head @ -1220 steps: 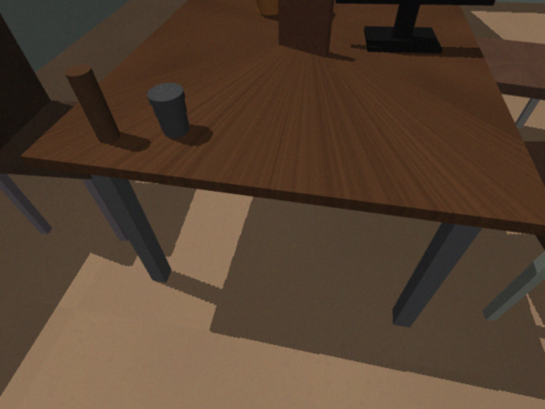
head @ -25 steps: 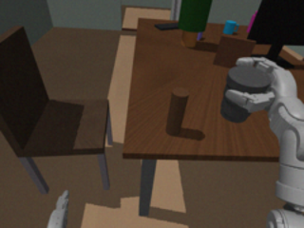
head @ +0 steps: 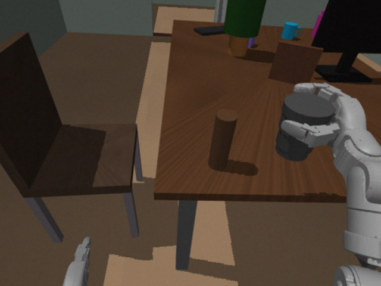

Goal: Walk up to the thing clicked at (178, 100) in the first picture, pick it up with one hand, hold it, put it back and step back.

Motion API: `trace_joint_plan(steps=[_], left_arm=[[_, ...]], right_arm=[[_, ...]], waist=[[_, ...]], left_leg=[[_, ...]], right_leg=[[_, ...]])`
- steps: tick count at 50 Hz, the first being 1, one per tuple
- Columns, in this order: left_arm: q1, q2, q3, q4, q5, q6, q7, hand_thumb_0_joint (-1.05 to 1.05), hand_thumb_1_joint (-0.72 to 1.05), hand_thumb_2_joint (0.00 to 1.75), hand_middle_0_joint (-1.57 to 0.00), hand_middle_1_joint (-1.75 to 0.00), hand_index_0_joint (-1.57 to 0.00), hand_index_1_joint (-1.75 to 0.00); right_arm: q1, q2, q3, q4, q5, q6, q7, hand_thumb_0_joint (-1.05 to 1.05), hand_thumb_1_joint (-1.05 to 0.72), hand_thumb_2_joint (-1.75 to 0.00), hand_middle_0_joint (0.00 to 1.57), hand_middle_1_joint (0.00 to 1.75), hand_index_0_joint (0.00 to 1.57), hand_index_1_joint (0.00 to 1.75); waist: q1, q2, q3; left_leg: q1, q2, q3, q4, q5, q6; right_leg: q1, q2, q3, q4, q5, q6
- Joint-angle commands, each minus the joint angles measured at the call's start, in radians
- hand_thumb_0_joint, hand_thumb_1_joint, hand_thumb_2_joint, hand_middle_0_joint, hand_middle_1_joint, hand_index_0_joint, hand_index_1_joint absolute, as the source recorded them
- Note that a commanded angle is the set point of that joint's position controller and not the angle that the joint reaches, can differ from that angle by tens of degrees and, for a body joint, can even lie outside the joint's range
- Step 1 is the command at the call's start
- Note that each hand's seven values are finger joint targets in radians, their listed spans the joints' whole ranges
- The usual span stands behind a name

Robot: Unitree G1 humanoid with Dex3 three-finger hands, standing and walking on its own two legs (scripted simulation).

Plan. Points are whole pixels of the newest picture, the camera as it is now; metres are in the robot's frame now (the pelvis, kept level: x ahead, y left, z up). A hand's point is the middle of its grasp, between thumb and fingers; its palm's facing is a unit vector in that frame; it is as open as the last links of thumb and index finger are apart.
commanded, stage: crouch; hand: right
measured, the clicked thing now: (299, 129) +0.36 -0.17 +0.21
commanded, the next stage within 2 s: lower in 1.30 s
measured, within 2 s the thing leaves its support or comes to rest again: neither
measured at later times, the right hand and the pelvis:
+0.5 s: hand (288, 119) +0.44 -0.19 +0.18, palm faces +0.20 +0.98 -0.01, open 11.0 cm; pelvis +0.00 +0.00 +0.00, yaw +2 degrees
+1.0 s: hand (283, 120) +0.49 -0.20 +0.14, palm faces +0.20 +0.98 -0.01, open 11.0 cm; pelvis +0.00 -0.01 -0.01, yaw +2 degrees
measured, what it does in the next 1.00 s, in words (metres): stands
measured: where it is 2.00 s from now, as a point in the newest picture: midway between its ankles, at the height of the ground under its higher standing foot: outside the picture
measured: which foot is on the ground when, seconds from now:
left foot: down 0.00-1.00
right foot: down 0.00-1.00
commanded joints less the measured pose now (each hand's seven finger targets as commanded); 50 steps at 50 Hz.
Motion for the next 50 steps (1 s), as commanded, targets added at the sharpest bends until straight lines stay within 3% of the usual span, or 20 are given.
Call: trace_joint_plan(steps=[1, 3, 4, 6, 8, 10, 12, 15, 18, 19, 21, 24, 26, 27, 29, 33, 36, 41, 45, 50], left_arm=[[-0.106, 0.139, 0.067, -0.167, 0.007, -0.080, 0.016, 0.00, -0.54, 0.05, -0.04, -0.05, -0.04, -0.04], [-0.119, 0.093, 0.021, -0.156, 0.007, -0.096, 0.016, 0.00, -0.53, 0.05, -0.04, -0.05, -0.04, -0.04], [-0.109, 0.119, 0.050, -0.159, 0.009, -0.101, 0.020, 0.00, -0.54, 0.05, -0.04, -0.04, -0.04, -0.04], [-0.107, 0.097, 0.019, -0.140, 0.012, -0.106, 0.022, 0.00, -0.54, 0.05, -0.04, -0.05, -0.05, -0.04], [-0.134, 0.110, 0.032, -0.155, 0.015, -0.120, 0.027, 0.00, -0.53, 0.05, -0.04, -0.05, -0.05, -0.04], [-0.114, 0.121, 0.044, -0.129, 0.016, -0.115, 0.028, 0.00, -0.53, 0.05, -0.05, -0.05, -0.05, -0.04], [-0.131, 0.160, 0.071, -0.174, 0.019, -0.121, 0.036, 0.00, -0.54, 0.05, -0.04, -0.05, -0.05, -0.05], [-0.099, 0.079, 0.002, -0.132, 0.017, -0.114, 0.027, 0.00, -0.54, 0.05, -0.05, -0.05, -0.05, -0.05], [-0.105, 0.095, 0.014, -0.137, 0.022, -0.108, 0.025, 0.00, -0.54, 0.06, -0.05, -0.05, -0.05, -0.05], [-0.128, 0.106, 0.026, -0.172, 0.021, -0.112, 0.024, 0.00, -0.54, 0.05, -0.05, -0.04, -0.05, -0.04], [-0.115, 0.115, 0.029, -0.189, 0.022, -0.107, 0.024, 0.00, -0.54, 0.05, -0.05, -0.04, -0.05, -0.04], [-0.093, 0.098, 0.015, -0.203, 0.020, -0.100, 0.021, 0.00, -0.54, 0.05, -0.05, -0.04, -0.05, -0.04], [-0.045, 0.106, 0.026, -0.192, 0.022, -0.092, 0.021, 0.00, -0.54, 0.05, -0.05, -0.04, -0.05, -0.04], [-0.085, 0.068, -0.009, -0.226, 0.019, -0.089, 0.015, 0.00, -0.55, 0.06, -0.05, -0.04, -0.05, -0.05], [-0.023, 0.114, 0.046, -0.152, 0.021, -0.078, 0.023, 0.00, -0.54, 0.05, -0.05, -0.04, -0.05, -0.05], [-0.081, 0.119, 0.037, -0.245, 0.023, -0.069, 0.019, 0.00, -0.55, 0.05, -0.05, -0.04, -0.05, -0.05], [-0.031, 0.103, 0.023, -0.203, 0.020, -0.045, 0.013, 0.00, -0.54, 0.05, -0.05, -0.05, -0.05, -0.05], [-0.046, 0.071, -0.003, -0.224, 0.020, -0.023, 0.004, 0.00, -0.54, 0.05, -0.05, -0.04, -0.05, -0.04], [-0.035, 0.135, 0.045, -0.244, 0.026, -0.008, 0.008, 0.00, -0.54, 0.05, -0.05, -0.04, -0.05, -0.04], [-0.042, 0.098, 0.006, -0.277, 0.024, 0.006, 0.000, 0.00, -0.54, 0.05, -0.05, -0.04, -0.05, -0.04]], right_arm=[[-0.539, -0.233, -0.075, -0.157, -0.011, -0.152, -0.022, 0.00, -0.14, -1.27, 1.27, 1.41, 1.32, 1.41], [-0.534, -0.210, -0.057, -0.082, -0.018, -0.190, -0.020, 0.00, -0.13, -1.27, 1.27, 1.41, 1.31, 1.41], [-0.580, -0.219, -0.060, -0.075, -0.020, -0.213, -0.021, 0.00, -0.12, -1.29, 1.28, 1.43, 1.33, 1.43], [-0.675, -0.255, -0.059, -0.065, -0.036, -0.266, -0.031, 0.00, -0.12, -1.30, 1.29, 1.44, 1.33, 1.44], [-0.622, -0.220, -0.049, 0.076, -0.042, -0.297, -0.031, 0.00, -0.12, -1.31, 1.29, 1.44, 1.34, 1.45], [-0.726, -0.292, -0.072, 0.039, -0.053, -0.354, -0.035, 0.00, -0.10, -1.30, 1.28, 1.44, 1.33, 1.44], [-0.701, -0.266, -0.055, 0.162, -0.063, -0.385, -0.032, 0.00, -0.10, -1.31, 1.28, 1.44, 1.33, 1.44], [-0.706, -0.276, -0.064, 0.250, -0.066, -0.446, -0.022, 0.00, -0.08, -1.30, 1.27, 1.43, 1.32, 1.43], [-0.724, -0.324, -0.094, 0.320, -0.076, -0.499, -0.021, 0.00, -0.07, -1.29, 1.26, 1.43, 1.31, 1.43], [-0.717, -0.296, -0.070, 0.382, -0.081, -0.514, -0.015, 0.00, -0.07, -1.30, 1.26, 1.43, 1.32, 1.43], [-0.785, -0.368, -0.109, 0.346, -0.084, -0.561, -0.018, 0.00, -0.07, -1.30, 1.26, 1.43, 1.31, 1.43], [-0.744, -0.317, -0.076, 0.445, -0.084, -0.605, -0.005, 0.00, -0.07, -1.28, 1.25, 1.42, 1.31, 1.42], [-0.807, -0.374, -0.103, 0.432, -0.089, -0.643, -0.005, 0.00, -0.06, -1.27, 1.24, 1.40, 1.29, 1.40], [-0.838, -0.369, -0.089, 0.392, -0.091, -0.664, -0.006, 0.00, -0.07, -1.27, 1.23, 1.39, 1.28, 1.39], [-0.780, -0.361, -0.093, 0.536, -0.091, -0.670, 0.000, 0.00, -0.10, -1.27, 1.25, 1.40, 1.29, 1.40], [-0.888, -0.386, -0.086, 0.497, -0.101, -0.735, 0.002, 0.00, -0.09, -1.27, 1.23, 1.39, 1.28, 1.39], [-0.812, -0.365, -0.087, 0.626, -0.097, -0.751, 0.011, 0.00, -0.11, -1.27, 1.23, 1.39, 1.28, 1.39], [-0.890, -0.404, -0.094, 0.635, -0.106, -0.810, 0.008, 0.00, -0.09, -1.27, 1.23, 1.40, 1.28, 1.40], [-0.908, -0.451, -0.114, 0.661, -0.112, -0.843, 0.006, 0.00, -0.10, -1.28, 1.24, 1.40, 1.29, 1.40], [-0.931, -0.435, -0.104, 0.698, -0.114, -0.871, 0.010, 0.00, -0.08, -1.26, 1.23, 1.39, 1.28, 1.39]], waist=[[0.020, 0.119, -0.166], [0.014, 0.109, -0.142], [0.028, 0.101, -0.171], [0.027, 0.062, -0.221], [0.029, 0.099, -0.234], [0.022, 0.037, -0.265], [0.038, 0.080, -0.310], [0.027, 0.090, -0.276], [0.024, 0.061, -0.291], [0.044, 0.087, -0.290], [0.044, 0.067, -0.323], [0.060, 0.082, -0.302], [0.071, 0.056, -0.344], [0.059, 0.034, -0.357], [0.083, 0.060, -0.317], [0.093, 0.044, -0.423], [0.092, 0.036, -0.358], [0.090, 0.019, -0.392], [0.107, 0.004, -0.418], [0.112, 0.004, -0.429]], left_leg=[[-0.005, -0.025, 0.029, -0.100, 0.070, -0.006], [-0.020, -0.022, 0.021, -0.098, 0.047, -0.008], [-0.028, -0.022, 0.018, -0.094, 0.048, -0.006], [-0.028, -0.017, 0.005, -0.079, 0.077, -0.003], [-0.015, -0.018, 0.008, -0.072, 0.095, -0.007], [-0.027, -0.020, 0.008, -0.060, 0.101, 0.003], [-0.020, -0.025, 0.011, -0.051, 0.127, 0.003], [-0.024, -0.027, 0.010, -0.049, 0.140, 0.002], [-0.018, -0.025, 0.000, -0.048, 0.136, 0.004], [-0.026, -0.028, 0.001, -0.049, 0.136, 0.001], [-0.013, -0.026, -0.005, -0.047, 0.128, 0.002], [-0.035, -0.032, -0.004, -0.044, 0.144, 0.000], [-0.041, -0.033, -0.005, -0.032, 0.180, 0.002], [-0.029, -0.029, -0.009, -0.026, 0.196, 0.003], [-0.071, -0.032, -0.012, -0.024, 0.197, 0.000], [-0.068, -0.039, -0.006, -0.005, 0.240, 0.006], [-0.101, -0.044, 0.001, 0.002, 0.237, 0.008], [-0.085, -0.041, -0.005, 0.004, 0.223, 0.009], [-0.114, -0.047, -0.001, 0.018, 0.225, 0.011], [-0.123, -0.046, -0.006, 0.027, 0.223, 0.012]], right_leg=[[0.035, 0.030, -0.025, -0.076, 0.061, -0.041], [0.013, 0.028, -0.026, -0.071, 0.036, -0.042], [0.021, 0.024, -0.023, -0.071, 0.034, -0.042], [0.040, 0.026, -0.027, -0.051, 0.062, -0.040], [0.021, 0.023, -0.025, -0.044, 0.074, -0.041], [0.031, 0.019, -0.020, -0.042, 0.086, -0.032], [0.045, 0.014, -0.017, -0.035, 0.110, -0.031], [0.000, 0.014, -0.018, -0.029, 0.124, -0.035], [-0.025, 0.017, -0.026, -0.029, 0.116, -0.033], [-0.030, 0.015, -0.027, -0.030, 0.109, -0.037], [-0.032, 0.017, -0.031, -0.029, 0.097, -0.037], [-0.036, 0.016, -0.033, -0.023, 0.110, -0.039], [-0.018, 0.013, -0.033, -0.011, 0.146, -0.038], [-0.018, 0.018, -0.039, -0.004, 0.162, -0.036], [-0.033, 0.017, -0.036, 0.002, 0.152, -0.041], [-0.001, 0.007, -0.028, 0.023, 0.216, -0.034], [-0.020, 0.003, -0.021, 0.028, 0.244, -0.028], [-0.062, 0.008, -0.030, 0.037, 0.200, -0.032], [-0.048, 0.002, -0.026, 0.048, 0.209, -0.029], [-0.078, 0.004, -0.027, 0.065, 0.201, -0.032]])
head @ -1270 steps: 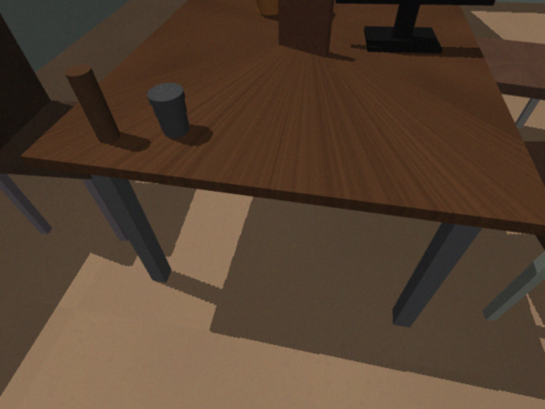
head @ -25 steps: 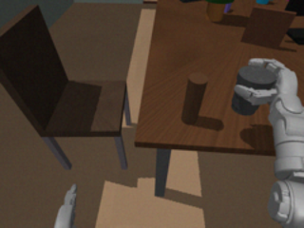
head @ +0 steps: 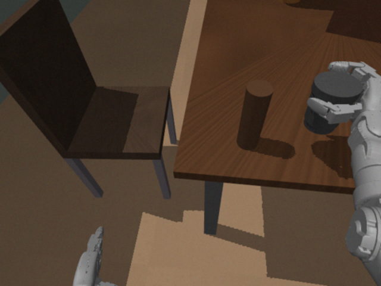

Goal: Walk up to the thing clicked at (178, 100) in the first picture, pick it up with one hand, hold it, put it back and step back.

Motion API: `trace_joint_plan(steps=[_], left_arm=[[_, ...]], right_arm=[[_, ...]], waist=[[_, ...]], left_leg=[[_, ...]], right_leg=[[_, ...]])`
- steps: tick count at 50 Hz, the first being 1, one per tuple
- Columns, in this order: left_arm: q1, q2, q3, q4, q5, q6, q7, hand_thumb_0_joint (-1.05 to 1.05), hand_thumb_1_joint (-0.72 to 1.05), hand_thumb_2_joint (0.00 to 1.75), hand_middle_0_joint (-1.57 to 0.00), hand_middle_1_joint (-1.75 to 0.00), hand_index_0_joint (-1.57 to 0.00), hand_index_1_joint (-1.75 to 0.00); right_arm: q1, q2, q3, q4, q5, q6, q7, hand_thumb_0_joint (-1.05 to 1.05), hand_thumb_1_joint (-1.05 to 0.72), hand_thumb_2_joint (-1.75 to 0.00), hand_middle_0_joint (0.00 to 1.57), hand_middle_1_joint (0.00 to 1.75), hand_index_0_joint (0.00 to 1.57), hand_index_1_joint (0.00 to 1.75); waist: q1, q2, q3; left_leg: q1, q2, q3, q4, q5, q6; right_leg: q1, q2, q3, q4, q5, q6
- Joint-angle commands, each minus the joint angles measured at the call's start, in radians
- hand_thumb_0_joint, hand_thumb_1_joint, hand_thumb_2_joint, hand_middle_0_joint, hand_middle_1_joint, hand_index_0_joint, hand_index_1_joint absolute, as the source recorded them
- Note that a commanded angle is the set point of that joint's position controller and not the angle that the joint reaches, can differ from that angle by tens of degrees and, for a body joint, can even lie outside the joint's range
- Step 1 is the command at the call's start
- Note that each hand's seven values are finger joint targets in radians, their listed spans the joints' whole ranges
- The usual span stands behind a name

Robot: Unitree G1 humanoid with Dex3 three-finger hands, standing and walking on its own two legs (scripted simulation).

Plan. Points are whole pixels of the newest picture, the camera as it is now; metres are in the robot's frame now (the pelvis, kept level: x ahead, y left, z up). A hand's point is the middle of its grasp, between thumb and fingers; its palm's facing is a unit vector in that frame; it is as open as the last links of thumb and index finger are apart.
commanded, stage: crouch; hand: right
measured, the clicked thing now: (327, 105) +0.48 -0.21 +0.12
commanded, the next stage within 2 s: lower in 0.30 s
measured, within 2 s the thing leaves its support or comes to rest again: rests again in 1.38 s
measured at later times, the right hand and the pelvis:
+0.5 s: hand (334, 91) +0.51 -0.22 +0.14, palm faces +0.23 +0.97 -0.01, open 11.0 cm; pelvis +0.01 +0.00 -0.01, yaw +0 degrees
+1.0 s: hand (325, 107) +0.52 -0.23 +0.09, palm faces +0.23 +0.97 +0.00, open 11.0 cm; pelvis +0.01 -0.01 -0.02, yaw +0 degrees
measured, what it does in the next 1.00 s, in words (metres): stands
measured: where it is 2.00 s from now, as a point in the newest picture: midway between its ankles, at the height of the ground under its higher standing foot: outside the picture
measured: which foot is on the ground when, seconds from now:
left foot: down 0.00-1.00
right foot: down 0.00-1.00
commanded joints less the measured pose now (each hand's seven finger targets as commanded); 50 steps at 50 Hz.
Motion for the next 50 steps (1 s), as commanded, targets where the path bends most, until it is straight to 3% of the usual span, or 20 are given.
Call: trace_joint_plan(steps=[1, 9, 12, 15, 20, 22, 25, 27, 31, 33, 36, 37, 38, 39, 42, 43, 45, 48, 49, 50], left_arm=[[-0.045, 0.154, 0.067, -0.165, -0.001, -0.043, 0.014, 0.00, -0.54, 0.05, -0.05, -0.04, -0.05, -0.04], [-0.085, 0.166, 0.058, -0.250, -0.002, -0.033, 0.015, 0.00, -0.54, 0.05, -0.05, -0.04, -0.05, -0.04], [-0.009, 0.130, 0.035, -0.193, 0.000, -0.018, 0.006, 0.00, -0.55, 0.06, -0.05, -0.04, -0.04, -0.05], [-0.013, 0.179, 0.077, -0.206, 0.003, -0.012, 0.012, 0.00, -0.55, 0.06, -0.05, -0.04, -0.04, -0.04], [-0.050, 0.125, 0.019, -0.222, -0.001, -0.010, 0.003, 0.00, -0.55, 0.06, -0.05, -0.04, -0.04, -0.05], [-0.065, 0.150, 0.043, -0.262, 0.000, -0.012, 0.007, 0.00, -0.56, 0.07, -0.05, -0.04, -0.04, -0.05], [0.031, 0.181, 0.061, -0.190, 0.005, 0.001, -0.001, 0.00, -0.57, 0.07, -0.05, -0.04, -0.04, -0.05], [-0.083, 0.208, 0.086, -0.303, 0.010, -0.011, 0.007, 0.00, -0.57, 0.07, -0.05, -0.03, -0.03, -0.05], [0.035, 0.164, 0.059, -0.214, 0.005, 0.003, -0.002, 0.00, -0.57, 0.08, -0.05, -0.04, -0.03, -0.05], [-0.082, 0.214, 0.080, -0.373, 0.013, -0.011, 0.006, 0.00, -0.57, 0.08, -0.05, -0.04, -0.03, -0.05], [0.094, 0.154, 0.061, -0.199, 0.011, 0.016, -0.007, 0.00, -0.57, 0.08, -0.05, -0.04, -0.03, -0.05], [0.074, 0.153, 0.049, -0.188, 0.014, 0.014, -0.012, 0.00, -0.57, 0.08, -0.05, -0.04, -0.03, -0.05], [-0.054, 0.170, 0.035, -0.321, 0.021, -0.004, -0.012, 0.00, -0.57, 0.07, -0.05, -0.04, -0.03, -0.05], [-0.107, 0.191, 0.058, -0.401, 0.022, -0.010, -0.006, 0.00, -0.57, 0.08, -0.05, -0.03, -0.03, -0.05], [0.120, 0.167, 0.065, -0.179, 0.021, 0.022, -0.015, 0.00, -0.57, 0.08, -0.05, -0.04, -0.04, -0.05], [0.032, 0.148, 0.038, -0.227, 0.020, 0.015, -0.022, 0.00, -0.57, 0.08, -0.05, -0.04, -0.03, -0.05], [-0.133, 0.277, 0.125, -0.464, 0.030, -0.009, 0.002, 0.00, -0.57, 0.07, -0.05, -0.03, -0.03, -0.05], [0.166, 0.163, 0.072, -0.192, 0.016, 0.034, -0.021, 0.00, -0.57, 0.08, -0.05, -0.04, -0.04, -0.05], [0.055, 0.118, 0.020, -0.226, 0.015, 0.026, -0.030, 0.00, -0.57, 0.07, -0.05, -0.04, -0.03, -0.05], [-0.140, 0.189, 0.056, -0.465, 0.021, -0.001, -0.018, 0.00, -0.57, 0.06, -0.05, -0.03, -0.03, -0.05]], right_arm=[[-0.593, -0.300, -0.036, -0.263, 0.008, -0.124, -0.003, 0.00, -0.09, -1.27, 1.24, 1.40, 1.29, 1.40], [-0.628, -0.346, -0.045, -0.232, 0.000, -0.154, 0.003, 0.00, -0.08, -1.27, 1.23, 1.39, 1.28, 1.39], [-0.584, -0.305, -0.039, -0.152, 0.004, -0.156, 0.013, 0.00, -0.09, -1.24, 1.22, 1.37, 1.26, 1.37], [-0.626, -0.360, -0.055, -0.186, -0.005, -0.165, 0.012, 0.00, -0.09, -1.27, 1.23, 1.39, 1.28, 1.39], [-0.619, -0.323, -0.039, -0.118, -0.002, -0.167, 0.020, 0.00, -0.08, -1.24, 1.21, 1.36, 1.25, 1.36], [-0.673, -0.360, -0.048, -0.171, -0.007, -0.181, 0.016, 0.00, -0.12, -1.26, 1.22, 1.38, 1.27, 1.38], [-0.468, -0.292, -0.044, 0.039, 0.001, -0.159, 0.033, 0.00, -0.13, -1.26, 1.22, 1.37, 1.27, 1.37], [-0.659, -0.375, -0.065, -0.143, -0.011, -0.205, 0.023, 0.00, -0.12, -1.25, 1.22, 1.38, 1.27, 1.38], [-0.493, -0.309, -0.059, 0.018, -0.002, -0.207, 0.043, 0.00, -0.12, -1.26, 1.22, 1.38, 1.27, 1.38], [-0.695, -0.403, -0.084, -0.207, -0.008, -0.247, 0.033, 0.00, -0.12, -1.24, 1.22, 1.36, 1.26, 1.36], [-0.517, -0.354, -0.083, -0.027, -0.005, -0.237, 0.031, 0.00, -0.16, -1.27, 1.24, 1.38, 1.28, 1.38], [-0.438, -0.266, -0.044, 0.075, -0.001, -0.225, 0.041, 0.00, -0.14, -1.26, 1.24, 1.38, 1.28, 1.39], [-0.595, -0.327, -0.061, -0.111, -0.005, -0.258, 0.038, 0.00, -0.14, -1.27, 1.24, 1.39, 1.29, 1.39], [-0.788, -0.474, -0.118, -0.314, -0.019, -0.294, 0.021, 0.00, -0.16, -1.25, 1.23, 1.37, 1.27, 1.37], [-0.457, -0.323, -0.069, 0.056, -0.018, -0.249, 0.037, 0.00, -0.17, -1.28, 1.25, 1.40, 1.29, 1.40], [-0.365, -0.208, -0.024, 0.186, -0.013, -0.238, 0.052, 0.00, -0.14, -1.28, 1.24, 1.40, 1.29, 1.40], [-0.856, -0.540, -0.147, -0.366, -0.028, -0.325, 0.026, 0.00, -0.15, -1.27, 1.24, 1.39, 1.29, 1.39], [-0.363, -0.257, -0.054, 0.159, -0.017, -0.242, 0.047, 0.00, -0.15, -1.29, 1.25, 1.41, 1.30, 1.41], [-0.323, -0.165, -0.030, 0.229, -0.007, -0.238, 0.058, 0.00, -0.13, -1.28, 1.24, 1.40, 1.29, 1.40], [-0.622, -0.338, -0.085, -0.122, -0.014, -0.298, 0.043, 0.00, -0.14, -1.26, 1.24, 1.38, 1.28, 1.38]], waist=[[0.008, -0.074, -0.463], [0.011, -0.080, -0.489], [0.024, -0.084, -0.459], [0.034, -0.094, -0.497], [0.027, -0.086, -0.437], [0.027, -0.093, -0.510], [0.047, -0.057, -0.376], [0.046, -0.091, -0.528], [0.051, -0.077, -0.442], [0.048, -0.118, -0.625], [0.043, -0.130, -0.442], [0.056, -0.098, -0.408], [0.052, -0.123, -0.565], [0.042, -0.186, -0.708], [0.062, -0.134, -0.421], [0.080, -0.069, -0.371], [0.054, -0.191, -0.826], [0.076, -0.090, -0.352], [0.087, -0.014, -0.277], [0.071, -0.106, -0.610]], left_leg=[[0.132, -0.022, 0.026, -0.034, 0.246, 0.019], [0.121, -0.026, 0.032, -0.018, 0.222, 0.022], [0.114, -0.023, 0.023, -0.013, 0.263, 0.019], [0.111, -0.020, 0.017, 0.004, 0.303, 0.019], [0.064, -0.031, 0.032, -0.004, 0.194, 0.023], [0.089, -0.027, 0.025, 0.008, 0.228, 0.020], [0.025, -0.035, 0.032, 0.012, 0.222, 0.022], [0.041, -0.034, 0.030, 0.032, 0.249, 0.022], [0.026, -0.030, 0.023, 0.049, 0.242, 0.025], [0.047, -0.034, 0.024, 0.066, 0.268, 0.025], [-0.005, -0.036, 0.028, 0.071, 0.254, 0.031], [-0.024, -0.038, 0.027, 0.072, 0.248, 0.030], [0.006, -0.037, 0.020, 0.086, 0.276, 0.029], [0.039, -0.033, 0.016, 0.102, 0.304, 0.029], [-0.036, -0.039, 0.027, 0.096, 0.247, 0.034], [-0.061, -0.038, 0.025, 0.090, 0.239, 0.028], [0.066, -0.031, 0.012, 0.133, 0.337, 0.027], [-0.052, -0.040, 0.032, 0.110, 0.249, 0.032], [-0.100, -0.042, 0.034, 0.106, 0.220, 0.028], [-0.008, -0.033, 0.019, 0.132, 0.267, 0.027]], right_leg=[[0.214, 0.025, 0.002, -0.045, 0.272, -0.022], [0.191, 0.021, 0.008, -0.030, 0.249, -0.021], [0.162, 0.029, 0.000, -0.011, 0.281, -0.022], [0.174, 0.031, -0.003, 0.007, 0.313, -0.024], [0.132, 0.020, 0.012, -0.012, 0.220, -0.023], [0.156, 0.023, 0.005, 0.006, 0.245, -0.024], [0.092, 0.022, 0.016, 0.008, 0.257, -0.022], [0.168, 0.016, 0.015, 0.033, 0.307, -0.020], [0.077, 0.024, 0.014, 0.048, 0.268, -0.023], [0.178, 0.015, 0.022, 0.068, 0.343, -0.017], [0.099, 0.022, 0.020, 0.077, 0.350, -0.012], [0.063, 0.021, 0.022, 0.079, 0.336, -0.013], [0.104, 0.016, 0.026, 0.092, 0.362, -0.013], [0.171, 0.015, 0.023, 0.109, 0.405, -0.013], [0.047, 0.022, 0.023, 0.106, 0.333, -0.012], [-0.003, 0.023, 0.022, 0.106, 0.291, -0.020], [0.185, 0.014, 0.025, 0.141, 0.414, -0.014], [-0.018, 0.028, 0.024, 0.120, 0.304, -0.018], [-0.089, 0.023, 0.030, 0.116, 0.262, -0.025], [0.025, 0.015, 0.034, 0.128, 0.296, -0.023]])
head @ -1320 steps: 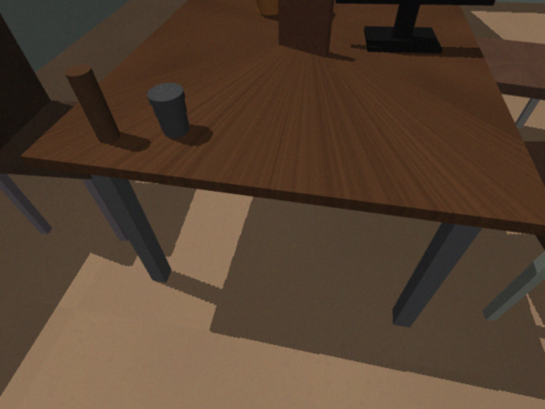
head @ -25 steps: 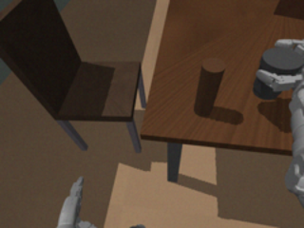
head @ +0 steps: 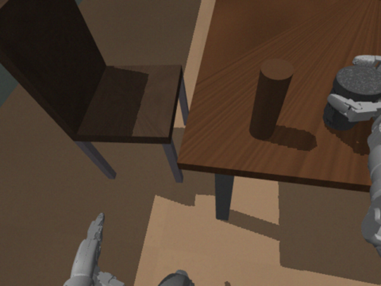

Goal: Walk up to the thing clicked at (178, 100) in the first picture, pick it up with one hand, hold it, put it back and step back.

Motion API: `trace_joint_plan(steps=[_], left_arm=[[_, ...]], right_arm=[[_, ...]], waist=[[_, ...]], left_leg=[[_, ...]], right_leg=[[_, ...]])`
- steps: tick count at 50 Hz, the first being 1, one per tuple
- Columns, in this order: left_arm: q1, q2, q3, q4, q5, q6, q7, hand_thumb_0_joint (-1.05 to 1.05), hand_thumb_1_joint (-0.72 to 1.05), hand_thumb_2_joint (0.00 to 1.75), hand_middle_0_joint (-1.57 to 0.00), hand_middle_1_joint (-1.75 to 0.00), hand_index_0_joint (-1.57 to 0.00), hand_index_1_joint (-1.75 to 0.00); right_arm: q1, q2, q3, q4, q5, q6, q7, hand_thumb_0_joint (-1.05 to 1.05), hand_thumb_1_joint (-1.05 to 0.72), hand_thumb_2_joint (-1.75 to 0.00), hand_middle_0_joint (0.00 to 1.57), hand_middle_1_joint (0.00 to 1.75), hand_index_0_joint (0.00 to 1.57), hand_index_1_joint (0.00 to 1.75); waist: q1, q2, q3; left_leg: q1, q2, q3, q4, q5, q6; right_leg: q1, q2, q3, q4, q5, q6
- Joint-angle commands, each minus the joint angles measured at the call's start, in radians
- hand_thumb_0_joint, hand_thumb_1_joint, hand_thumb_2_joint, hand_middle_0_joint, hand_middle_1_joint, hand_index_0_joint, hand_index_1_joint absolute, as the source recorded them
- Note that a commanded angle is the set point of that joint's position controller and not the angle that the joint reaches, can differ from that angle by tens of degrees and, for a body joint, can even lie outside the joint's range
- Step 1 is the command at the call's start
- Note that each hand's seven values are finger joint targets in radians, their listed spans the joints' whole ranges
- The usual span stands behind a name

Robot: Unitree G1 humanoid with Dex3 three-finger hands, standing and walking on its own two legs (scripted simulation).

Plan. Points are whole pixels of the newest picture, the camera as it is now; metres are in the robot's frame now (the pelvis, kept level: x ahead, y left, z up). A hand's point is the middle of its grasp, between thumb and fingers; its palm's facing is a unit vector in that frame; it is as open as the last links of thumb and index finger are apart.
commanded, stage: lower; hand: right
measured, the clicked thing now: (349, 101) +0.51 -0.22 +0.08
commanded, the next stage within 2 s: loosen in 0.26 s
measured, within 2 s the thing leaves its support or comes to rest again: rests again in 0.38 s
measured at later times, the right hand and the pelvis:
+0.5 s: hand (357, 96) +0.51 -0.23 +0.09, palm faces +0.24 +0.97 +0.01, open 11.0 cm; pelvis -0.01 +0.00 -0.01, yaw +0 degrees
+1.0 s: hand (357, 94) +0.51 -0.23 +0.10, palm faces +0.24 +0.97 +0.00, open 14.0 cm; pelvis -0.01 +0.00 -0.02, yaw +0 degrees
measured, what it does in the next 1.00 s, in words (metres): stands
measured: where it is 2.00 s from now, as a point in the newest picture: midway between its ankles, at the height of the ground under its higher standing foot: outside the picture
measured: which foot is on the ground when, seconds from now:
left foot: down 0.00-1.00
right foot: down 0.00-1.00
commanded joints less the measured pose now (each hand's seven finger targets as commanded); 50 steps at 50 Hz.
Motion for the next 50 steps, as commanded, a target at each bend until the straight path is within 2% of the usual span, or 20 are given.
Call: trace_joint_plan(steps=[1, 4, 5, 7, 9, 11, 13, 17, 19, 20, 23, 25, 29, 31, 35, 38, 41, 43, 47, 50], left_arm=[[-0.162, 0.212, 0.107, -0.352, 0.004, -0.060, 0.023, 0.00, -0.57, 0.07, -0.05, -0.03, -0.03, -0.05], [0.189, 0.097, 0.048, -0.015, -0.003, -0.018, -0.001, 0.00, -0.56, 0.07, -0.05, -0.04, -0.04, -0.05], [0.054, 0.082, 0.023, -0.076, -0.004, -0.030, -0.006, 0.00, -0.56, 0.07, -0.05, -0.04, -0.04, -0.05], [-0.145, 0.222, 0.119, -0.358, 0.010, -0.057, 0.019, 0.00, -0.57, 0.06, -0.06, -0.03, -0.04, -0.05], [0.091, 0.189, 0.107, -0.204, 0.013, -0.031, 0.010, 0.00, -0.51, 0.03, -0.05, -0.05, -0.05, -0.04], [0.079, 0.079, 0.014, -0.084, 0.001, -0.024, -0.008, 0.00, -0.57, 0.07, -0.05, -0.04, -0.04, -0.05], [-0.164, 0.242, 0.131, -0.398, 0.006, -0.052, 0.020, 0.00, -0.57, 0.07, -0.05, -0.03, -0.03, -0.05], [0.094, 0.095, 0.033, -0.098, -0.003, -0.020, -0.003, 0.00, -0.56, 0.07, -0.05, -0.04, -0.04, -0.05], [-0.130, 0.217, 0.113, -0.399, 0.012, -0.049, 0.017, 0.00, -0.56, 0.06, -0.06, -0.04, -0.05, -0.05], [-0.002, 0.242, 0.134, -0.313, 0.023, -0.042, 0.020, 0.00, -0.51, 0.03, -0.05, -0.04, -0.06, -0.04], [0.130, 0.131, 0.059, -0.166, 0.003, -0.023, -0.001, 0.00, -0.51, 0.03, -0.05, -0.05, -0.06, -0.04], [-0.097, 0.196, 0.098, -0.396, 0.008, -0.047, 0.015, 0.00, -0.52, 0.04, -0.05, -0.05, -0.06, -0.04], [0.108, 0.158, 0.080, -0.183, 0.003, -0.025, 0.003, 0.00, -0.55, 0.06, -0.05, -0.04, -0.04, -0.05], [-0.072, 0.196, 0.089, -0.386, 0.011, -0.044, 0.011, 0.00, -0.55, 0.06, -0.05, -0.04, -0.05, -0.05], [0.109, 0.151, 0.074, -0.201, 0.000, -0.019, 0.004, 0.00, -0.55, 0.06, -0.05, -0.04, -0.04, -0.05], [-0.006, 0.175, 0.084, -0.345, 0.013, -0.035, 0.013, 0.00, -0.56, 0.07, -0.05, -0.04, -0.04, -0.05], [0.120, 0.163, 0.075, -0.205, 0.002, -0.016, 0.005, 0.00, -0.56, 0.06, -0.05, -0.04, -0.04, -0.05], [-0.056, 0.178, 0.078, -0.385, 0.011, -0.035, 0.013, 0.00, -0.57, 0.07, -0.05, -0.04, -0.04, -0.05], [0.121, 0.155, 0.067, -0.215, 0.001, -0.015, 0.005, 0.00, -0.57, 0.07, -0.05, -0.04, -0.04, -0.05], [0.004, 0.157, 0.070, -0.334, 0.011, -0.028, 0.010, 0.00, -0.57, 0.07, -0.05, -0.04, -0.04, -0.05]], right_arm=[[-0.806, -0.444, -0.084, -0.594, -0.007, -0.138, -0.021, 0.00, -0.12, -1.27, 1.23, 1.38, 1.27, 1.39], [-0.314, -0.177, -0.008, -0.079, 0.005, -0.052, 0.003, 0.00, -0.16, -1.28, 1.24, 1.39, 1.29, 1.39], [-0.277, -0.082, 0.032, 0.007, 0.010, -0.049, 0.013, 0.00, -0.12, -1.27, 1.23, 1.38, 1.27, 1.38], [-0.760, -0.420, -0.081, -0.527, -0.016, -0.138, -0.023, 0.00, -0.04, -1.22, 1.21, 1.35, 1.26, 1.36], [-0.548, -0.335, -0.053, -0.332, -0.010, -0.103, -0.013, 0.00, -0.02, -1.06, 1.16, 1.21, 1.20, 1.21], [-0.290, -0.087, 0.034, 0.002, 0.000, -0.051, 0.010, 0.00, -0.08, -1.07, 1.12, 1.23, 1.16, 1.23], [-0.733, -0.447, -0.105, -0.521, -0.014, -0.135, -0.023, 0.00, -0.13, -1.18, 1.19, 1.30, 1.22, 1.31], [-0.270, -0.079, 0.024, 0.055, -0.002, -0.044, 0.010, 0.00, -0.14, -1.26, 1.22, 1.38, 1.26, 1.38], [-0.674, -0.357, -0.046, -0.357, -0.032, -0.117, -0.013, 0.00, -0.07, -1.20, 1.23, 1.35, 1.28, 1.35], [-0.664, -0.381, -0.057, -0.357, -0.035, -0.117, -0.010, 0.00, 0.00, -1.12, 1.20, 1.27, 1.23, 1.27], [-0.349, -0.188, -0.015, -0.026, -0.003, -0.063, 0.012, 0.00, 0.09, -0.88, 1.10, 1.06, 1.12, 1.06], [-0.715, -0.345, -0.031, -0.437, -0.017, -0.121, -0.003, 0.00, 0.18, -0.72, 1.06, 0.95, 1.08, 0.95], [-0.368, -0.196, -0.013, -0.040, -0.007, -0.054, 0.003, 0.00, 0.35, -0.59, 0.95, 0.82, 0.97, 0.82], [-0.643, -0.350, -0.046, -0.359, -0.024, -0.106, -0.009, 0.00, 0.37, -0.57, 0.92, 0.80, 0.94, 0.80], [-0.395, -0.220, -0.016, -0.082, -0.006, -0.059, 0.002, 0.00, 0.42, -0.40, 0.77, 0.62, 0.78, 0.62], [-0.648, -0.342, -0.034, -0.356, -0.026, -0.108, -0.007, 0.00, 0.47, -0.31, 0.69, 0.52, 0.70, 0.52], [-0.320, -0.242, -0.039, -0.003, -0.014, -0.047, 0.005, 0.00, 0.45, -0.27, 0.60, 0.45, 0.60, 0.45], [-0.629, -0.332, -0.046, -0.325, -0.025, -0.100, -0.002, 0.00, 0.49, -0.21, 0.53, 0.38, 0.53, 0.38], [-0.355, -0.248, -0.031, -0.057, -0.016, -0.055, 0.012, 0.00, 0.45, -0.18, 0.41, 0.30, 0.41, 0.30], [-0.613, -0.304, -0.018, -0.322, -0.027, -0.099, 0.003, 0.00, 0.46, -0.14, 0.32, 0.23, 0.31, 0.23]], waist=[[-0.013, -0.182, -0.762], [0.008, -0.109, -0.277], [0.031, -0.039, -0.230], [0.002, -0.167, -0.743], [0.006, -0.212, -0.568], [0.020, -0.081, -0.289], [0.000, -0.181, -0.746], [0.038, -0.033, -0.230], [0.030, -0.131, -0.638], [0.025, -0.194, -0.659], [0.033, -0.098, -0.350], [0.031, -0.159, -0.646], [0.026, -0.120, -0.352], [0.017, -0.167, -0.618], [0.021, -0.126, -0.374], [0.022, -0.166, -0.621], [0.020, -0.080, -0.335], [0.024, -0.138, -0.579], [0.013, -0.095, -0.389], [0.019, -0.154, -0.596]], left_leg=[[0.259, -0.022, 0.003, -0.013, 0.368, 0.034], [0.110, -0.032, 0.020, -0.035, 0.283, 0.038], [0.071, -0.032, 0.019, -0.034, 0.262, 0.033], [0.208, -0.024, 0.008, 0.009, 0.341, 0.035], [0.153, -0.029, 0.021, -0.002, 0.329, 0.039], [0.079, -0.033, 0.024, -0.013, 0.281, 0.036], [0.211, -0.022, 0.008, 0.027, 0.358, 0.036], [0.027, -0.035, 0.026, -0.012, 0.200, 0.034], [0.124, -0.030, 0.016, 0.018, 0.251, 0.035], [0.116, -0.032, 0.022, 0.027, 0.272, 0.039], [0.054, -0.035, 0.029, 0.005, 0.235, 0.037], [0.150, -0.025, 0.013, 0.028, 0.274, 0.035], [0.036, -0.034, 0.027, 0.015, 0.212, 0.039], [0.099, -0.034, 0.025, 0.033, 0.246, 0.038], [0.034, -0.037, 0.030, 0.015, 0.195, 0.039], [0.125, -0.033, 0.021, 0.035, 0.265, 0.039], [0.061, -0.034, 0.026, 0.011, 0.209, 0.035], [0.138, -0.028, 0.012, 0.029, 0.244, 0.032], [0.111, -0.031, 0.020, 0.022, 0.253, 0.034], [0.139, -0.031, 0.018, 0.043, 0.309, 0.037]], right_leg=[[0.377, 0.023, 0.009, -0.046, 0.439, -0.015], [0.183, 0.038, 0.004, -0.058, 0.351, -0.014], [0.127, 0.034, 0.011, -0.059, 0.311, -0.022], [0.350, 0.021, 0.016, -0.024, 0.419, -0.017], [0.340, 0.028, 0.012, -0.017, 0.460, -0.007], [0.155, 0.034, 0.013, -0.037, 0.367, -0.016], [0.323, 0.019, 0.020, -0.008, 0.436, -0.012], [0.089, 0.031, 0.017, -0.039, 0.242, -0.023], [0.263, 0.018, 0.025, -0.015, 0.314, -0.019], [0.324, 0.018, 0.023, -0.005, 0.375, -0.010], [0.165, 0.032, 0.016, -0.016, 0.314, -0.014], [0.255, 0.024, 0.019, -0.003, 0.320, -0.019], [0.153, 0.029, 0.020, -0.019, 0.283, -0.012], [0.262, 0.017, 0.030, -0.002, 0.343, -0.011], [0.167, 0.026, 0.020, -0.015, 0.278, -0.013], [0.260, 0.023, 0.016, 0.007, 0.342, -0.014], [0.109, 0.035, 0.011, -0.010, 0.246, -0.020], [0.183, 0.026, 0.014, 0.000, 0.271, -0.022], [0.119, 0.039, 0.006, -0.002, 0.276, -0.021], [0.244, 0.030, 0.009, 0.017, 0.372, -0.017]])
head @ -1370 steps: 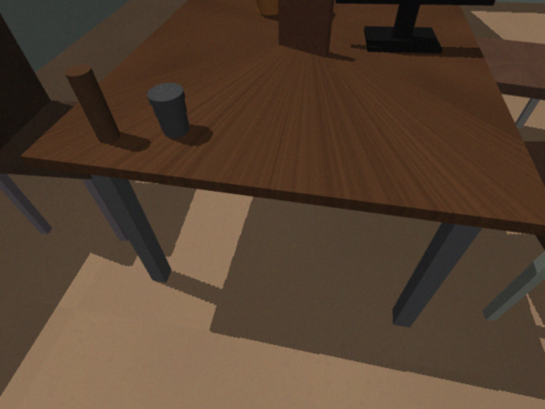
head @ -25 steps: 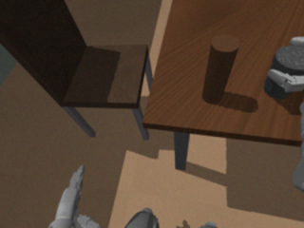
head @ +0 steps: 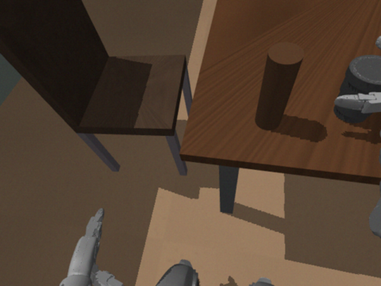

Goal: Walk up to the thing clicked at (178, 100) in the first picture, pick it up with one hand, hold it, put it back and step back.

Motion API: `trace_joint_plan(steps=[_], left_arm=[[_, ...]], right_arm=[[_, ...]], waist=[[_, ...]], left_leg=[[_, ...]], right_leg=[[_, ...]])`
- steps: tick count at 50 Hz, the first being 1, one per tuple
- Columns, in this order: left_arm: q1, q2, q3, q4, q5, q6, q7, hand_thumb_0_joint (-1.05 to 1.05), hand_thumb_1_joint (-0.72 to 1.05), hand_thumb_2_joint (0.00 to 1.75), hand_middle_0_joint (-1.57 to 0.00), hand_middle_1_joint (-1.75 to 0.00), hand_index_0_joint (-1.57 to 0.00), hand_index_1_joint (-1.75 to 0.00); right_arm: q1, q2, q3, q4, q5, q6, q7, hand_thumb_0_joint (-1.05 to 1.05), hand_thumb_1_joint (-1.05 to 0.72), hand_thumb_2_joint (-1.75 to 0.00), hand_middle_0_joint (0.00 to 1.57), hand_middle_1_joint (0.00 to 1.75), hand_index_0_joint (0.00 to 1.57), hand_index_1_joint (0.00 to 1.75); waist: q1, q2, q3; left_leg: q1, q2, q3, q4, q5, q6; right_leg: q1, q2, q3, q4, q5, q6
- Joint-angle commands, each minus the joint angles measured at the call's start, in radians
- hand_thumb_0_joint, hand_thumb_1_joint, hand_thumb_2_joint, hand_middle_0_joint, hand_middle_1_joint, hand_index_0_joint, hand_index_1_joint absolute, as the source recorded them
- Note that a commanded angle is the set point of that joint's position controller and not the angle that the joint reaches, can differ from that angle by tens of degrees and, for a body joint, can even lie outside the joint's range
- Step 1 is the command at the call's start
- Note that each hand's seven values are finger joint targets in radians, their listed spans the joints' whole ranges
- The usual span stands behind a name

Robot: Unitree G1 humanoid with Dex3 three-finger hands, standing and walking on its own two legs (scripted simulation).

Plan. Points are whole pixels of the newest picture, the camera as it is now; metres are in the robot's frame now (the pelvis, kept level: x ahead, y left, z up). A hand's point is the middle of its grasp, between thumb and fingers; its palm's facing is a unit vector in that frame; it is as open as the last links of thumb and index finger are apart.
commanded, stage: withdraw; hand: right
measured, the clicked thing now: (361, 92) +0.52 -0.23 +0.08
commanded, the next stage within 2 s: rise in 0.38 s
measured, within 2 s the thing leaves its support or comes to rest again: neither
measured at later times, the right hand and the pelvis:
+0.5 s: hand out of the picture +0.50 -0.29 +0.21, palm faces +0.29 +0.96 -0.03, open 17.2 cm; pelvis +0.02 +0.00 +0.02, yaw -1 degrees
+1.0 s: hand out of the picture +0.39 -0.35 +0.20, palm faces +0.47 +0.81 -0.34, open 17.5 cm; pelvis +0.03 +0.00 +0.04, yaw -1 degrees
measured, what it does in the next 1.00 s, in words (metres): stands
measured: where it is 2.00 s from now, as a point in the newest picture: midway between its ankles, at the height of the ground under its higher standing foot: outside the picture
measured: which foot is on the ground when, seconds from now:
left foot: down 0.00-1.00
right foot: down 0.00-1.00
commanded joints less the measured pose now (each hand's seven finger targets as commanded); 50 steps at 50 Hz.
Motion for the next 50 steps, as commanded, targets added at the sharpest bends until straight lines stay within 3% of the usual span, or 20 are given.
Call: trace_joint_plan(steps=[1, 3, 5, 7, 9, 11, 12, 15, 18, 21, 23, 25, 26, 28, 31, 34, 42, 43, 46, 50], left_arm=[[0.046, 0.157, 0.097, -0.140, -0.001, -0.054, 0.020, 0.00, -0.57, 0.07, -0.05, -0.04, -0.04, -0.06], [0.066, 0.157, 0.087, -0.091, -0.007, -0.046, 0.012, 0.00, -0.53, 0.04, -0.06, -0.05, -0.05, -0.05], [-0.078, 0.173, 0.097, -0.229, -0.003, -0.059, 0.020, 0.00, -0.54, 0.05, -0.06, -0.04, -0.05, -0.05], [0.060, 0.183, 0.119, -0.128, -0.006, -0.043, 0.021, 0.00, -0.53, 0.05, -0.06, -0.05, -0.05, -0.05], [0.070, 0.146, 0.073, -0.078, -0.017, -0.031, 0.012, 0.00, -0.54, 0.05, -0.05, -0.04, -0.05, -0.05], [-0.110, 0.146, 0.056, -0.223, -0.020, -0.042, 0.018, 0.00, -0.54, 0.05, -0.05, -0.04, -0.05, -0.05], [-0.055, 0.165, 0.088, -0.143, -0.021, -0.034, 0.027, 0.00, -0.55, 0.05, -0.05, -0.04, -0.04, -0.05], [0.027, 0.130, 0.048, -0.001, -0.030, -0.015, 0.025, 0.00, -0.54, 0.05, -0.05, -0.04, -0.05, -0.05], [-0.128, 0.148, 0.044, -0.103, -0.037, -0.034, 0.040, 0.00, -0.55, 0.05, -0.05, -0.04, -0.04, -0.04], [-0.003, 0.141, 0.036, 0.042, -0.051, -0.021, 0.045, 0.00, -0.55, 0.04, -0.05, -0.04, -0.04, -0.05], [-0.122, 0.158, 0.030, -0.063, -0.052, -0.044, 0.051, 0.00, -0.55, 0.04, -0.05, -0.04, -0.04, -0.04], [-0.009, 0.177, 0.068, -0.006, -0.058, -0.042, 0.058, 0.00, -0.57, 0.08, -0.06, -0.04, -0.05, -0.06], [0.034, 0.193, 0.086, 0.016, -0.060, -0.024, 0.045, 0.00, -0.55, 0.06, -0.06, -0.04, -0.05, -0.05], [0.030, 0.136, 0.041, 0.015, -0.070, -0.020, 0.023, 0.00, -0.54, 0.05, -0.06, -0.05, -0.05, -0.05], [0.063, 0.122, 0.045, 0.066, -0.073, -0.008, 0.000, 0.00, -0.53, 0.05, -0.05, -0.04, -0.05, -0.04], [-0.012, 0.141, 0.062, 0.053, -0.077, -0.008, -0.018, 0.00, -0.52, 0.05, -0.05, -0.05, -0.06, -0.04], [-0.116, 0.192, 0.107, 0.016, -0.082, -0.030, 0.008, 0.00, -0.54, 0.06, -0.05, -0.05, -0.05, -0.05], [-0.059, 0.224, 0.147, 0.029, -0.082, -0.026, 0.013, 0.00, -0.54, 0.06, -0.05, -0.05, -0.05, -0.05], [0.030, 0.153, 0.108, 0.036, -0.090, -0.018, 0.008, 0.00, -0.53, 0.06, -0.05, -0.05, -0.05, -0.05], [0.063, 0.105, 0.104, 0.107, -0.107, 0.003, -0.003, 0.00, -0.53, 0.05, -0.06, -0.05, -0.06, -0.05]], right_arm=[[-0.493, -0.237, 0.022, -0.253, 0.001, -0.074, -0.002, 0.00, 0.41, -0.14, 0.31, 0.22, 0.30, 0.22], [-0.326, -0.204, 0.006, -0.081, 0.011, -0.044, 0.001, 0.00, 0.44, -0.18, 0.21, 0.21, 0.21, 0.21], [-0.572, -0.326, -0.022, -0.375, 0.000, -0.091, -0.005, 0.00, 0.47, -0.15, 0.17, 0.17, 0.17, 0.17], [-0.489, -0.344, -0.035, -0.343, 0.005, -0.075, 0.001, 0.00, 0.46, -0.11, 0.15, 0.13, 0.15, 0.13], [-0.366, -0.300, -0.033, -0.230, 0.014, -0.034, 0.010, 0.00, 0.48, -0.05, 0.10, 0.07, 0.10, 0.07], [-0.607, -0.392, -0.056, -0.491, 0.021, -0.060, 0.003, 0.00, 0.50, -0.03, 0.09, 0.06, 0.08, 0.06], [-0.588, -0.440, -0.076, -0.486, 0.017, -0.056, 0.003, 0.00, 0.52, -0.03, 0.08, 0.05, 0.08, 0.05], [-0.393, -0.344, -0.028, -0.292, 0.023, 0.018, 0.028, 0.00, 0.51, -0.02, 0.08, 0.04, 0.07, 0.04], [-0.566, -0.436, -0.055, -0.452, 0.030, 0.022, 0.042, 0.00, 0.51, -0.02, 0.08, 0.04, 0.07, 0.04], [-0.313, -0.288, 0.024, -0.166, 0.044, 0.110, 0.092, 0.00, 0.47, -0.02, 0.08, 0.04, 0.07, 0.04], [-0.439, -0.340, 0.008, -0.315, 0.059, 0.113, 0.113, 0.00, 0.48, -0.02, 0.08, 0.04, 0.07, 0.04], [-0.406, -0.349, 0.013, -0.288, 0.065, 0.145, 0.137, 0.00, 0.51, -0.05, 0.06, 0.06, 0.06, 0.06], [-0.225, -0.471, 0.020, -0.152, -0.044, 0.164, 0.082, 0.00, 0.53, -0.04, 0.06, 0.06, 0.06, 0.06], [-0.283, -0.366, 0.069, -0.235, -0.029, 0.171, 0.055, 0.00, 0.52, -0.04, 0.06, 0.06, 0.07, 0.06], [-0.315, -0.502, 0.013, -0.323, -0.057, 0.176, 0.020, 0.00, 0.58, -0.04, 0.06, 0.06, 0.06, 0.06], [-0.300, -0.547, -0.016, -0.403, -0.070, 0.176, -0.015, 0.00, 0.58, -0.04, 0.06, 0.05, 0.05, 0.05], [-0.098, -0.413, 0.034, -0.561, -0.058, 0.156, -0.076, 0.00, 0.55, -0.05, 0.06, 0.05, 0.05, 0.05], [-0.023, -0.417, 0.022, -0.585, -0.052, 0.158, -0.078, 0.00, 0.55, -0.05, 0.06, 0.05, 0.05, 0.05], [0.184, -0.293, 0.063, -0.758, -0.018, 0.166, -0.071, 0.00, 0.56, -0.05, 0.06, 0.05, 0.05, 0.05], [0.460, -0.247, 0.029, -1.042, 0.019, 0.186, -0.070, 0.00, 0.54, -0.05, 0.06, 0.05, 0.05, 0.05]], waist=[[0.012, -0.156, -0.497], [0.002, -0.095, -0.350], [-0.004, -0.140, -0.590], [-0.018, -0.185, -0.557], [-0.035, -0.168, -0.450], [-0.053, -0.184, -0.615], [-0.057, -0.217, -0.638], [-0.067, -0.195, -0.445], [-0.074, -0.179, -0.606], [-0.057, -0.097, -0.345], [-0.060, -0.072, -0.452], [-0.061, -0.093, -0.429], [-0.117, -0.048, -0.308], [-0.098, -0.027, -0.236], [-0.123, -0.085, -0.310], [-0.141, -0.107, -0.354], [-0.175, -0.155, -0.458], [-0.172, -0.150, -0.426], [-0.193, -0.147, -0.329], [-0.216, -0.130, -0.135]], left_leg=[[0.212, -0.030, 0.016, -0.075, 0.309, 0.036], [0.189, -0.028, 0.013, -0.090, 0.268, 0.032], [0.269, -0.022, 0.003, -0.072, 0.321, 0.030], [0.285, -0.023, 0.011, -0.073, 0.350, 0.036], [0.273, -0.026, 0.015, -0.093, 0.336, 0.036], [0.344, -0.022, 0.010, -0.092, 0.355, 0.038], [0.358, -0.019, 0.008, -0.092, 0.368, 0.039], [0.313, -0.029, 0.021, -0.143, 0.305, 0.041], [0.400, -0.024, 0.021, -0.145, 0.377, 0.036], [0.343, -0.028, 0.031, -0.199, 0.310, 0.035], [0.399, -0.021, 0.026, -0.197, 0.358, 0.028], [0.386, -0.019, 0.028, -0.202, 0.391, 0.029], [0.384, -0.013, 0.031, -0.231, 0.359, 0.029], [0.395, -0.009, 0.028, -0.255, 0.327, 0.025], [0.431, -0.004, 0.021, -0.255, 0.365, 0.028], [0.478, 0.001, 0.017, -0.258, 0.403, 0.029], [0.495, -0.019, 0.050, -0.271, 0.405, 0.044], [0.491, -0.022, 0.055, -0.275, 0.412, 0.046], [0.510, -0.020, 0.060, -0.287, 0.423, 0.049], [0.531, -0.015, 0.059, -0.328, 0.344, 0.045]], right_leg=[[0.346, 0.034, -0.003, -0.098, 0.377, -0.018], [0.241, 0.040, -0.003, -0.111, 0.304, -0.024], [0.328, 0.033, -0.004, -0.098, 0.354, -0.024], [0.355, 0.039, -0.009, -0.103, 0.407, -0.016], [0.321, 0.043, -0.008, -0.122, 0.410, -0.017], [0.374, 0.038, -0.003, -0.132, 0.427, -0.014], [0.400, 0.038, -0.011, -0.129, 0.433, -0.013], [0.384, 0.041, -0.005, -0.175, 0.410, -0.009], [0.459, 0.033, -0.006, -0.185, 0.482, -0.005], [0.403, 0.036, -0.004, -0.232, 0.416, -0.012], [0.435, 0.032, -0.006, -0.237, 0.446, -0.016], [0.493, 0.037, -0.014, -0.239, 0.507, -0.015], [0.433, 0.046, -0.028, -0.262, 0.477, -0.010], [0.406, 0.046, -0.038, -0.301, 0.395, -0.019], [0.450, 0.056, -0.049, -0.300, 0.427, -0.018], [0.476, 0.057, -0.052, -0.308, 0.470, -0.014], [0.656, 0.026, -0.023, -0.316, 0.659, 0.014], [0.665, 0.024, -0.022, -0.320, 0.684, 0.015], [0.648, 0.026, -0.029, -0.344, 0.701, 0.015], [0.552, 0.041, -0.052, -0.412, 0.496, -0.002]])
